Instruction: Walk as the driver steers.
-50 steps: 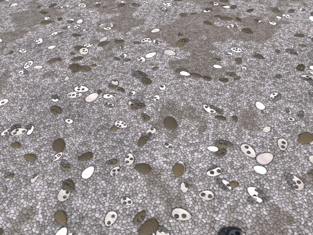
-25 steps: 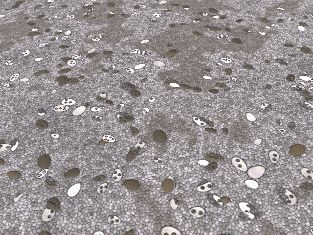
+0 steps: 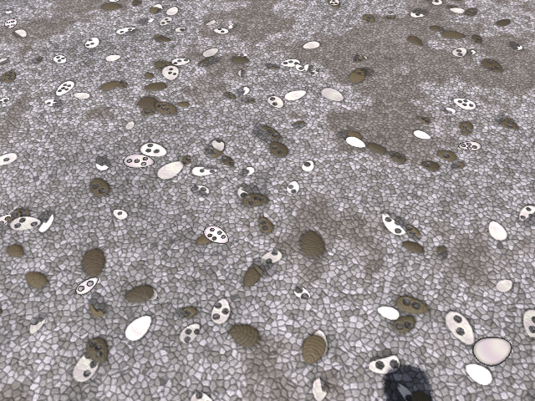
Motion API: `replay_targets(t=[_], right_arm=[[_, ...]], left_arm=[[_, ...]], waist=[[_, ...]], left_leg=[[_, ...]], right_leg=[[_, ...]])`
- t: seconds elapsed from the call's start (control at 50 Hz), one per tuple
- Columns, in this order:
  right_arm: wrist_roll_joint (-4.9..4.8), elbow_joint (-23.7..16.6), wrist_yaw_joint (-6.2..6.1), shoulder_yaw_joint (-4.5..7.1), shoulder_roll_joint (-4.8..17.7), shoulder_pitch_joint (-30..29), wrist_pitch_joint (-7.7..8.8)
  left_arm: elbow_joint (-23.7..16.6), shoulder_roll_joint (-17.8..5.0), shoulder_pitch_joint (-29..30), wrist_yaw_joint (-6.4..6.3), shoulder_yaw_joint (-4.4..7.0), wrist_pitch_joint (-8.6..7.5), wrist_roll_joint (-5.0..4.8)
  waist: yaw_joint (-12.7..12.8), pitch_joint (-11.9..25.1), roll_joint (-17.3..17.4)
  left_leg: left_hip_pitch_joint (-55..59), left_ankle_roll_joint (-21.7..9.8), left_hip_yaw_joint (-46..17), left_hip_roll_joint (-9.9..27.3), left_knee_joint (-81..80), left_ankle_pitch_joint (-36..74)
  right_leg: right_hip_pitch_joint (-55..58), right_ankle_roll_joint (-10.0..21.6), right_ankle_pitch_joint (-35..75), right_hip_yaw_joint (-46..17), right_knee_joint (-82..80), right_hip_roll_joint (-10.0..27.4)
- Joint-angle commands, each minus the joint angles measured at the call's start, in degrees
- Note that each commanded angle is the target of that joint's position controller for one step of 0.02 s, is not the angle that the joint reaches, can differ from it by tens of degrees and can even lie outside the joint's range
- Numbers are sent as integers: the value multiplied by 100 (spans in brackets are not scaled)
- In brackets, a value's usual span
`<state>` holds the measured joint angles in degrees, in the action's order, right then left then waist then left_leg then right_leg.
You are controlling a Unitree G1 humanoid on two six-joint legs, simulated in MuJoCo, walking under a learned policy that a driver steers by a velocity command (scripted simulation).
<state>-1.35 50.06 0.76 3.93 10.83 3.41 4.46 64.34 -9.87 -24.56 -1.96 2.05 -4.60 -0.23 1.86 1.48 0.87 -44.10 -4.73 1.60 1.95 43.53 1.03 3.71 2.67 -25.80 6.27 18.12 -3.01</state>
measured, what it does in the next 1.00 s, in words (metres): walks ahead, turning left: left foot, then right foot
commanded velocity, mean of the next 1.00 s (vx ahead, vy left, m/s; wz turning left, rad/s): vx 0.32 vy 0.00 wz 0.44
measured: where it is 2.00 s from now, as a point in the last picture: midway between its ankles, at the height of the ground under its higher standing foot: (249, 394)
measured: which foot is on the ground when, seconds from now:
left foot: up 0.00-0.06, down 0.08-0.58, up 0.60-0.96, down 0.98-1.00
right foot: down 0.00-0.10, up 0.12-0.56, down 0.58-1.00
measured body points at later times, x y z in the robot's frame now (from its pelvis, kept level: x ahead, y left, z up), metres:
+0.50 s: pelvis +0.27 +0.03 +0.02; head +0.29 +0.05 +0.47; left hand +0.44 +0.32 -0.06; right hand +0.36 -0.23 -0.10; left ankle +0.20 +0.09 -0.72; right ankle +0.49 -0.10 -0.68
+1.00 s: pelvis +0.40 +0.05 +0.01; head +0.41 +0.07 +0.46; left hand +0.37 +0.33 -0.12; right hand +0.66 -0.11 -0.09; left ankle +0.37 +0.17 -0.72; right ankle +0.49 -0.06 -0.72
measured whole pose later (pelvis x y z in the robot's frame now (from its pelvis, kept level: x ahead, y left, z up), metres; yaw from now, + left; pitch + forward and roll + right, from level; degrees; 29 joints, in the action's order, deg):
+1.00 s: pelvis +0.40 +0.05 +0.01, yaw +27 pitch +2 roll -1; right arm 0.9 39.6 -1.3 2.6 14.2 9.9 -2.0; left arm 48.9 -14.9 -10.3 -0.1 2.4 -1.2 0.2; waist 1.9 -0.6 -0.3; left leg -18.9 -0.5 -2.4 0.6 30.4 -12.8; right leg -18.9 -0.5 -13.2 2.9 29.9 1.4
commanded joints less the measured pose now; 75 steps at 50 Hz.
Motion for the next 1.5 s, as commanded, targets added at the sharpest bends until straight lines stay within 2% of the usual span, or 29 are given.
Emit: replay_targets(t=[0.02,0.08,0.1,0.12,0.14,0.16,0.18,0.2,0.24,0.3,0.48,0.56,0.58,0.6,0.62,0.64,0.66,0.68,0.72,0.76,0.82,0.94,0.96,0.98,1.0,1.04,1.1,1.22,1.5], right_arm=[[28,-441,145,8,237,-280,-61],[62,-74,234,292,867,1307,-125],[60,82,148,418,1302,2035,-194],[11,-61,142,387,1452,1852,-170],[93,-107,89,291,1143,1875,-163],[122,-199,48,245,938,1415,-90],[126,-336,85,198,852,911,-24],[133,-422,95,130,691,601,27],[113,-523,67,99,712,471,17],[90,-504,-81,157,992,879,21],[-2,-353,-153,178,988,1757,-109],[1,-570,-275,186,975,1550,-262],[48,-775,-274,131,804,1294,-228],[162,-882,-261,43,471,1741,-189],[-11,-945,-208,3,674,2645,-172],[-70,-796,-203,130,1229,2595,-230],[-55,-907,-238,190,1379,1904,-342],[-5,-951,-279,206,1306,1639,-458],[40,-1039,-308,173,974,1602,-596],[50,-1076,-308,83,648,1710,-583],[115,-1159,-279,5,590,1475,-533],[162,-1193,-175,29,794,1180,-597],[216,-1261,-185,45,909,1125,-599],[301,-1377,-237,96,1281,1144,-605],[328,-1433,-257,60,1341,717,-623],[328,-1444,-164,-60,785,432,-517],[276,-1357,-135,-52,878,542,-419],[225,-1269,-176,-56,789,659,-404],[197,-830,-204,-7,708,810,-407]], left_arm=[[-323,-1094,321,-120,191,-98,-67],[-513,-1255,696,-83,235,-2,-41],[-661,-1011,682,-20,162,-56,98],[-777,-249,-110,186,-68,-229,92],[-964,-751,518,305,65,-488,-49],[-1245,-1021,1087,289,138,-554,-209],[-1301,-993,1284,213,165,-548,-164],[-1288,-1112,1206,130,259,-453,-70],[-1373,-1019,1001,60,304,-254,-2],[-1706,-910,1607,-35,309,-146,142],[-2408,-849,3192,130,218,-272,45],[-2376,-1109,2558,190,286,-408,70],[-2252,-1369,1878,152,350,-423,159],[-2195,-1751,1142,97,401,-360,256],[-2075,-1792,751,128,442,-219,105],[-2319,-1360,1170,105,363,-110,14],[-2431,-1042,1448,58,266,-22,40],[-2435,-943,1721,54,197,55,79],[-2368,-1010,1998,93,188,129,173],[-2283,-1090,2056,138,224,120,188],[-2198,-1192,2116,134,262,147,101],[-1984,-1201,1893,158,197,298,-64],[-1886,-1042,1665,174,129,289,-54],[-1919,-801,1524,209,38,257,82],[-1922,-554,1161,215,-23,216,136],[-1867,-972,1533,163,50,269,145],[-1692,-1169,1406,118,96,351,147],[-1425,-1027,1392,126,78,293,84],[-930,-1043,1415,14,104,406,44]], waist=[[-400,-400,-539],[-1313,473,-697],[-1431,941,258],[-731,1706,1595],[-983,1636,890],[-828,785,572],[-489,232,-222],[-254,135,-404],[20,-6,-202],[-109,-144,64],[-670,-96,456],[-220,262,671],[93,780,534],[73,1649,-597],[-109,2585,-2054],[-89,2199,-1217],[48,1430,-774],[-52,940,-418],[-309,359,-598],[-405,390,-777],[-367,735,-804],[-380,506,-820],[-374,415,-685],[-208,534,62],[239,482,1165],[26,201,886],[-37,-163,607],[-82,34,69],[-49,-36,-33]], left_leg=[[1302,-274,382,-390,-570,-130],[3500,-670,323,-664,-1216,-334],[5079,-1015,-1092,218,-1229,-154],[6691,-2338,-4519,1749,-2150,-1142],[6511,-2046,-4729,1527,-2751,-2233],[5689,-1706,-3852,1328,-2921,-2312],[4612,-1507,-3317,1119,-3122,-1809],[3853,-1307,-2857,906,-3194,-1408],[2930,-1196,-2419,621,-3295,-1119],[2424,-1193,-2035,445,-3394,-856],[3212,-667,-2205,184,-2513,-196],[3665,-350,-2623,2,-1221,721],[3087,-99,-2375,-245,-279,601],[1824,264,-1663,-831,1372,-2258],[651,449,-1341,-1022,2666,-4479],[236,636,-1332,-497,3328,-3998],[12,776,-1013,-374,3527,-3525],[125,844,-874,-226,3384,-3225],[802,813,-713,-84,2799,-2926],[1317,795,-467,-145,1985,-2677],[1991,766,-383,-57,750,-2016],[3342,450,-114,-254,-1549,-1064],[3735,289,-364,-82,-2006,-784],[4184,-1,-1382,813,-2183,41],[3540,-535,-1828,1385,-2325,-136],[2839,-266,-1427,744,-2400,-1670],[2611,107,-1100,360,-2257,-1643],[3060,94,-880,197,-1812,-558],[3068,190,-629,11,-1738,-402]], right_leg=[[-595,122,6901,-114,52,1576],[-585,38,7567,92,2544,1484],[-2065,-119,5045,307,4726,968],[-4239,-352,-373,-546,6884,-207],[-4850,-54,-233,-1443,6970,83],[-5089,70,256,-1353,6511,370],[-4809,87,551,-1268,5919,600],[-4326,47,781,-1255,5380,804],[-3790,-99,909,-1200,4840,960],[-3900,-412,1679,-1018,3859,906],[-3454,-425,2977,-1042,1156,227],[-2423,-159,2874,-1018,240,61],[-1128,144,3828,-1333,417,659],[773,759,6452,-2471,1053,2068],[1946,1801,6043,-4241,1067,3328],[1334,1666,4659,-4159,797,3137],[645,1357,4093,-3356,664,2666],[-197,1197,3842,-2808,469,2302],[-1551,1048,3637,-2115,68,1813],[-1908,1105,4176,-1590,-83,1578],[-1875,1182,4675,-1271,-66,1639],[-2156,795,2181,-1259,241,1482],[-2412,448,1603,-1202,390,1308],[-2818,2,890,-837,1117,923],[-2697,-305,296,-388,1284,503],[-2017,-420,1109,-523,1035,544],[-1879,-411,1491,-592,898,642],[-1772,-411,1810,-580,888,658],[-1559,-356,1892,-599,917,675]])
